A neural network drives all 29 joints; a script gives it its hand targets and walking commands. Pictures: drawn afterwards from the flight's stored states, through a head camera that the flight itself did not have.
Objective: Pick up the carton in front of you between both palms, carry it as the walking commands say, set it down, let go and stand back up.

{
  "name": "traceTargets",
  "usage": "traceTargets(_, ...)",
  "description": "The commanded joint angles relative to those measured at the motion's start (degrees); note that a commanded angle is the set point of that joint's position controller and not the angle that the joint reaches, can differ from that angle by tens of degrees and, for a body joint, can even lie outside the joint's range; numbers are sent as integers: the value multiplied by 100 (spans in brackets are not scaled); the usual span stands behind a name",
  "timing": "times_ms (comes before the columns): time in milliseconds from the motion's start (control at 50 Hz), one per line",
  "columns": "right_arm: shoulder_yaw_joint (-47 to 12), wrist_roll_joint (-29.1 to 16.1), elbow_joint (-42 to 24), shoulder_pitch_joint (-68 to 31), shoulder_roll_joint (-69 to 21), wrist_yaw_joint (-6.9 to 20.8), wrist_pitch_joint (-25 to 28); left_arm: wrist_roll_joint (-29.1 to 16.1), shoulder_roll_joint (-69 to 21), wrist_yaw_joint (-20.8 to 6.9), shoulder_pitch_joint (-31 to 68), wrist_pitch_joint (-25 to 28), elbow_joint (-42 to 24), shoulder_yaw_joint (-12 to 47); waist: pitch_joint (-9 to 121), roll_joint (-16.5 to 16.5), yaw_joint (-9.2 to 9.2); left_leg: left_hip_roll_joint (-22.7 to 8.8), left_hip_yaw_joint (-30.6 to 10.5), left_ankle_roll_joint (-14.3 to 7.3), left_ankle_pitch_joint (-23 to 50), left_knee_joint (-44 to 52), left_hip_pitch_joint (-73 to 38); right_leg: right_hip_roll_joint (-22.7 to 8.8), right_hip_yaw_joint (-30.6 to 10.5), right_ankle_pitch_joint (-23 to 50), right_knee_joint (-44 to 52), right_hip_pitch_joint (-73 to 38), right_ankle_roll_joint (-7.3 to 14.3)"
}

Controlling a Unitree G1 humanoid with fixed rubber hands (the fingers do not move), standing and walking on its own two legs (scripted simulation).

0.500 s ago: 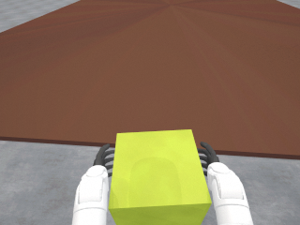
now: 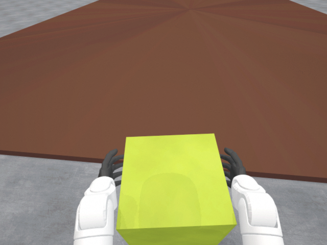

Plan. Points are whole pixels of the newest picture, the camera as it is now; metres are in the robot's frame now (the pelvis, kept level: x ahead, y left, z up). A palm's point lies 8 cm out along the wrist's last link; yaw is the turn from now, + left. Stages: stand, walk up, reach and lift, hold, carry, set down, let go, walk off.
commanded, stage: carry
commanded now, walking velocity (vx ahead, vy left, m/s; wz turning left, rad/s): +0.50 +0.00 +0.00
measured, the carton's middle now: (172, 196) +0.28 +0.00 +0.02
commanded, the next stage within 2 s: none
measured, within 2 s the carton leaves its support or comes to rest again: neither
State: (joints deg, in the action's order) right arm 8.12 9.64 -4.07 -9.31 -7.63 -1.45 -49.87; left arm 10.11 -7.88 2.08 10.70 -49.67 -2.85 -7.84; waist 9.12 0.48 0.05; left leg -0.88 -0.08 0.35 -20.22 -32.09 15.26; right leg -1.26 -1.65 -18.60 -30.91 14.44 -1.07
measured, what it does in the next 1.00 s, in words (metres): walks ahead: right foot, then left foot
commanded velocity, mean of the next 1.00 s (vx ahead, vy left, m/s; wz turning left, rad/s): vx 0.34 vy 0.00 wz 0.00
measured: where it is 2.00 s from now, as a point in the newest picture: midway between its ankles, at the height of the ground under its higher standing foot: (161, 221)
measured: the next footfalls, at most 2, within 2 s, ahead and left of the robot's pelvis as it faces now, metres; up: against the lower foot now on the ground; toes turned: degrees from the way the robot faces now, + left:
right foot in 0.20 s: +0.13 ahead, -0.10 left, +0.00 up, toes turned -9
left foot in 0.56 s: +0.45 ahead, +0.12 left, +0.00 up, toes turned +10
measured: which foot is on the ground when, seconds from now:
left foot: down 0.00-0.22, up 0.24-0.54, down 0.56-1.00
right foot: down 0.00-0.02, up 0.04-0.18, down 0.20-0.56, up 0.58-1.00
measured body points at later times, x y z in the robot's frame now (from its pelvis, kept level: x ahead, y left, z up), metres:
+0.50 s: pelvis +0.25 +0.01 +0.00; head +0.23 +0.01 +0.45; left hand +0.48 +0.18 +0.08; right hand +0.49 -0.13 +0.08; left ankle +0.35 +0.12 -0.71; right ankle +0.09 -0.09 -0.73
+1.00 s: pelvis +0.52 +0.03 -0.01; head +0.52 +0.03 +0.45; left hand +0.85 +0.19 +0.14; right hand +0.84 -0.13 +0.13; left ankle +0.41 +0.11 -0.73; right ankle +0.65 -0.05 -0.72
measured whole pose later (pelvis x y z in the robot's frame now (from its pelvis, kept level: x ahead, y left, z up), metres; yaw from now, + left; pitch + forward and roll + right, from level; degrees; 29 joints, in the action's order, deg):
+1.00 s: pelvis +0.52 +0.03 -0.01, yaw -1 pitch +3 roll +0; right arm 11.4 0.4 -17.5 -22.3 -7.8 -12.7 -65.5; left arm 0.5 -6.4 13.2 23.2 -65.5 -17.1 -12.7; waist 3.4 0.0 0.0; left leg -1.0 11.8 -2.0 -24.7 -28.7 6.5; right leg -1.3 8.9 -0.2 -32.0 30.8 2.4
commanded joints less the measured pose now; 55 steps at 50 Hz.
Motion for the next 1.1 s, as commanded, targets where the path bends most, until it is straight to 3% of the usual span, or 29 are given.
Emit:
traceTargets(0, -4039, -1722, -893, -2919, -4981, 918, -231, -1698, -4919, -905, 2561, -306, -949, 3913, 307, 131, -14, -307, -68, -168, -563, 1026, -457, -589, -316, -1220, 498, 667, 459)
traceTargets(20, -3988, -1701, -943, -2640, -4873, 821, -342, -1743, -4875, -826, 2492, -438, -1154, 3965, 339, -978, 34, -1046, -1225, -458, -569, 1374, -1180, -191, 415, -663, -729, 1505, 229)
traceTargets(40, -3895, -1607, -972, -2246, -4753, 695, -441, -1793, -4747, -753, 2459, -569, -1358, 4001, 196, -1708, 109, -1625, -2227, -870, 213, 1621, -1837, -8, 810, -850, -1326, 2456, 76)
traceTargets(60, -3839, -1549, -1210, -2084, -4676, 560, -557, -1905, -4695, -688, 2450, -693, -1534, 4089, 20, -1579, 153, -1880, -2537, -1184, 1209, 1635, -2149, -15, 825, -1306, -1381, 3001, 82)
traceTargets(100, -3962, -1706, -1913, -1876, -4633, 308, -835, -2105, -4626, -509, 1963, -929, -1911, 4182, 252, -937, 189, -1824, -2024, -1210, 2356, 1370, -2438, -10, 846, -1363, -923, 2902, 151)
traceTargets(140, -4004, -1844, -2396, -1580, -4593, 119, -1060, -2120, -4647, -287, 1449, -1106, -2235, 4119, 563, -909, 135, -1434, -1086, -836, 2337, 1085, -2044, 212, 1134, -294, 66, 1838, 158)
traceTargets(180, -4023, -1922, -2715, -1183, -4470, -27, -1229, -1961, -4587, -61, 915, -1247, -2446, 3846, 1094, -552, -21, -931, 118, -336, 1968, 157, -262, 233, 1255, 840, 1076, -1218, 233)
traceTargets(200, -3991, -1967, -2933, -1201, -4306, -97, -1314, -1807, -4499, 69, 480, -1307, -2432, 3660, 1300, 367, -179, -510, 699, -67, 1108, -1216, 1002, -774, -280, -25, 1615, -2462, 530)
traceTargets(220, -4037, -2112, -3273, -1408, -4219, -144, -1409, -1637, -4402, 200, 259, -1331, -2503, 3499, 1105, 1776, -161, 16, 948, 74, -508, -2375, 2724, -2214, -2549, 772, 1753, -3142, 1224)
traceTargets(240, -4121, -2240, -3378, -1463, -4262, -196, -1453, -1612, -4347, 310, 407, -1384, -2823, 3377, 886, 1193, -191, -223, 339, -52, -1043, -3038, 3236, -2485, -2797, 1529, 1597, -3105, 1618)
traceTargets(280, -3921, -2233, -3279, -1254, -4100, -357, -1472, -1714, -4194, 501, 581, -1443, -3126, 3353, 639, 249, -175, -537, 192, -135, -833, -3189, 3428, -2190, -1913, 2062, 1554, -2769, 1442)
traceTargets(300, -3776, -2143, -3178, -1096, -4048, -463, -1454, -1755, -4081, 576, 649, -1446, -3226, 3374, 576, 140, -167, -605, 226, -119, -597, -2748, 3299, -2025, -1486, 1842, 1750, -2594, 1222)
traceTargets(380, -3171, -1606, -2783, -366, -3661, -912, -1325, -1996, -3570, 750, 555, -1376, -3296, 3463, 297, 554, -148, -317, 762, 15, 332, -1166, 2447, -1452, -164, 2155, 1973, -1947, 900)
traceTargets(460, -3048, -1502, -2845, -183, -3400, -1076, -1286, -2123, -3314, 815, 396, -1357, -3292, 3494, -68, 941, -152, -9, 1261, -129, 1275, -97, 1302, -1259, 538, 2684, 1834, -1168, 666)
traceTargets(520, -3181, -1719, -3188, -421, -3328, -1048, -1299, -2252, -3217, 814, 513, -1380, -3573, 3568, 216, 825, -20, 349, 1743, -279, 1274, 179, -491, -1013, 1291, 3506, 495, -539, 407)
traceTargets(540, -3225, -1791, -3272, -429, -3276, -1027, -1320, -2273, -3140, 814, 535, -1396, -3685, 3596, 562, 556, 54, 226, 1581, -296, 1013, 273, -1506, -805, 1479, 3153, -511, -86, 266)
traceTargets(560, -3236, -1813, -3381, -429, -3176, -1011, -1352, -2278, -3011, 808, 604, -1430, -3811, 3586, 828, -204, 171, -838, -234, -558, -362, 891, -2255, -474, 1430, 1969, -1961, 856, 64)
traceTargets(580, -3293, -1892, -3408, -441, -3104, -999, -1368, -2320, -2964, 790, 559, -1482, -4000, 3599, 1180, -1673, 142, -2386, -3092, -1341, -1043, 1939, -2888, 234, 1115, -481, -3613, 2182, -80)
traceTargets(600, -3391, -2045, -3684, -566, -3239, -942, -1377, -2382, -3007, 754, 674, -1503, -4142, 3703, 1059, -1314, 116, -2451, -3293, -1517, -453, 2138, -2579, -114, 299, -829, -4414, 2501, 134)
traceTargets(640, -3609, -2133, -3904, -1137, -3335, -831, -1414, -2301, -3207, 691, 933, -1527, -4014, 3616, 922, -322, 114, -2199, -2251, -1343, 554, 1973, -1863, -529, 97, -320, -4503, 2484, 350)
traceTargets(660, -3658, -2161, -3915, -1428, -3289, -797, -1423, -2235, -3201, 681, 1052, -1525, -3860, 3522, 860, -62, 76, -2026, -1724, -1154, 707, 2015, -1471, -658, 24, -18, -4119, 2303, 389)
traceTargets(700, -3608, -2177, -3664, -1751, -3050, -769, -1469, -2027, -3049, 737, 1220, -1530, -3460, 3351, 800, -271, 57, -1721, -897, -919, 893, 2056, -1133, -639, 241, 220, -3514, 2082, 371)
traceTargets(800, -3134, -2110, -2713, -2458, -2495, -928, -1526, -1624, -2565, 1072, 1957, -1583, -2500, 2719, 496, -693, 67, -1305, 335, -898, 3083, 1738, -1090, -290, 825, 606, -1814, 2051, 203)
traceTargets(900, -2659, -1841, -1825, -3227, -2638, -1108, -1507, -1742, -2768, 1146, 3205, -1619, -1820, 2627, 383, -988, 114, -1063, 918, -758, 4153, 1078, -1172, 66, 1098, 1553, -726, 1648, 277)
traceTargets(980, -2468, -1708, -1345, -4098, -2851, -1178, -1468, -1860, -2985, 1073, 3945, -1549, -1294, 2518, 650, -588, -98, -829, 1160, -410, 3575, -391, -1000, 256, 1329, 2579, 592, 281, 402)
traceTargets(1000, -2422, -1671, -1215, -4256, -2866, -1200, -1458, -1816, -2994, 1060, 4053, -1529, -1148, 2441, 979, -266, -150, -685, 1065, -235, 2648, -972, -623, -198, 849, 3464, 559, -564, 442)
traceTargets(1020, -2363, -1639, -1056, -4474, -2896, -1223, -1471, -1763, -2933, 1076, 4196, -1499, -968, 2303, 1511, 634, -173, -308, 875, -82, 546, -1857, 196, -1319, -363, 5929, -67, -1721, 985)
traceTargets(1040, -2423, -1665, -1018, -4647, -3109, -1218, -1454, -1765, -2977, 1106, 4403, -1432, -901, 2272, 1975, 1305, -224, 146, 511, -33, -1307, -2483, 890, -1913, -1513, 5551, 268, -2375, 1647)
traceTargets(1080, -2503, -1761, -1011, -5147, -3464, -1160, -1332, -1849, -3438, 1050, 4585, -1319, -792, 2356, 1979, 1039, -118, 15, -16, -239, -1660, -2290, 1114, -1843, -1383, 3941, 684, -2112, 1685)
